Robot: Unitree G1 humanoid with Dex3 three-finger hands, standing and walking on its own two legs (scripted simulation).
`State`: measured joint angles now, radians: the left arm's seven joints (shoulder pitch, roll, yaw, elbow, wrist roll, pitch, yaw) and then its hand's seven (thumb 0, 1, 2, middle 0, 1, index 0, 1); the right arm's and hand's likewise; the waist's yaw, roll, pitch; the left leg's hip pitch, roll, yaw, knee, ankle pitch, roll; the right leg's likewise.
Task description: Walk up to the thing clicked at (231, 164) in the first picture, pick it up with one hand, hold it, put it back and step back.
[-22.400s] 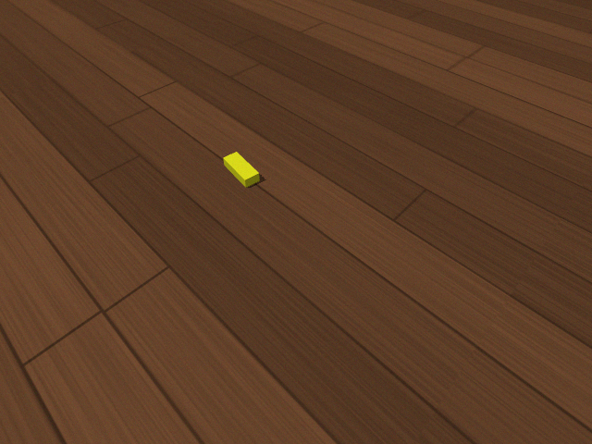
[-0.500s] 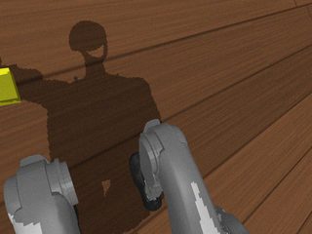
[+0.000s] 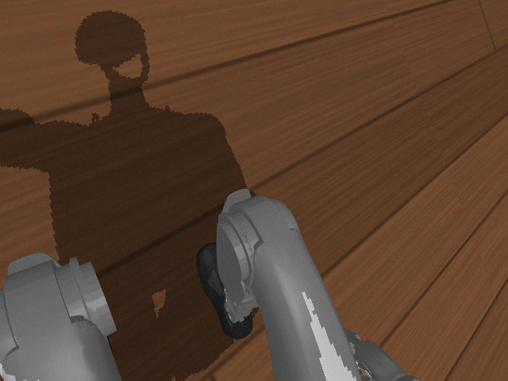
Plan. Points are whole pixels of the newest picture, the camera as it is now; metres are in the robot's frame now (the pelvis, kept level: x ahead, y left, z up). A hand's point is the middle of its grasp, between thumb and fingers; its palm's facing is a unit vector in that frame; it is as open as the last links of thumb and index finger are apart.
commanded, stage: rest palm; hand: left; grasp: from above
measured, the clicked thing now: out of the picture +0.47 +0.33 -0.28
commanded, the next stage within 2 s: close in 0.12 s
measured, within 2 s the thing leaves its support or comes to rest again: neither
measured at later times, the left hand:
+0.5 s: hand out of the picture +0.46 +0.32 -0.25, palm faces -0.44 -0.12 -0.89, open 13.0 cm
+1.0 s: hand out of the picture +0.46 +0.32 -0.25, palm faces -0.45 -0.13 -0.89, open 11.4 cm
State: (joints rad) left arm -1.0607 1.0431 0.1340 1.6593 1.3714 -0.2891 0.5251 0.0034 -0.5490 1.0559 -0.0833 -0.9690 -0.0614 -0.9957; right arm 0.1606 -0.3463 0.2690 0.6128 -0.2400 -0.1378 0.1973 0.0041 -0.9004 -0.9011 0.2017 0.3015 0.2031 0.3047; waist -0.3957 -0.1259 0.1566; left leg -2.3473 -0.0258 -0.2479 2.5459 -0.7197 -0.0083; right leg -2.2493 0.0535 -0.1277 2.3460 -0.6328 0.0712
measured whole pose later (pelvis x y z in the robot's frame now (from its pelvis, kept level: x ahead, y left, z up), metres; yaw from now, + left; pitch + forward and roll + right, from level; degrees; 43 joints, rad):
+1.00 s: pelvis +0.00 +0.00 +0.00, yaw -1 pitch +27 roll -16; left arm -1.07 1.07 0.09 1.69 1.35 -0.29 0.58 0.00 -0.12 0.82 -0.34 -0.92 -0.35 -0.89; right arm 0.13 -0.36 0.32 0.60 -0.25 -0.19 0.22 0.00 -0.90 -0.90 0.20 0.30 0.20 0.30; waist -0.41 -0.16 0.20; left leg -2.33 -0.02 -0.27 2.55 -0.72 0.00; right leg -2.22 0.06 -0.15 2.33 -0.62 0.07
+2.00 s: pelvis -0.01 +0.00 +0.01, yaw -2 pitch +27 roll -16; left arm -1.11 1.09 0.08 1.72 1.33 -0.26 0.60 0.00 -0.07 0.55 -0.54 -0.69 -0.55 -0.67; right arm 0.13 -0.37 0.35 0.57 -0.24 -0.19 0.20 0.00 -0.90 -0.90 0.20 0.30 0.20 0.30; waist -0.42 -0.15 0.20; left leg -2.33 -0.01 -0.27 2.53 -0.71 0.00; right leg -2.22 0.06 -0.15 2.31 -0.61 0.08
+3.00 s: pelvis -0.01 +0.00 +0.03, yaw +4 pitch +34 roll -11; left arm -0.97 0.82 0.07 1.28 1.25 -0.22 0.25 0.00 -0.08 0.53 -0.65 -0.53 -0.65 -0.53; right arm 0.18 -0.32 0.13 0.62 -0.13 -0.03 0.15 0.00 -0.91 -0.90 0.20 0.30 0.20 0.30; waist -0.28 -0.01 0.01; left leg -2.32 -0.04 -0.17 2.39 -0.66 0.00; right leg -2.23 0.01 -0.08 2.25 -0.62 0.05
